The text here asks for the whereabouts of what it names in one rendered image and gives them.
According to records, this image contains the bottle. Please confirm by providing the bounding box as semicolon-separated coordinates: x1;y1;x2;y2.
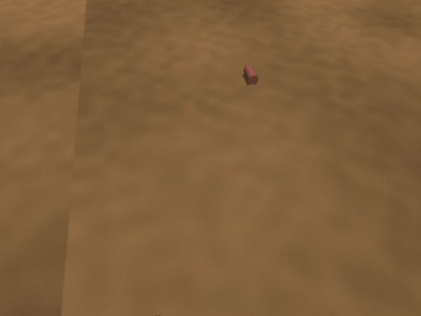
243;65;259;84

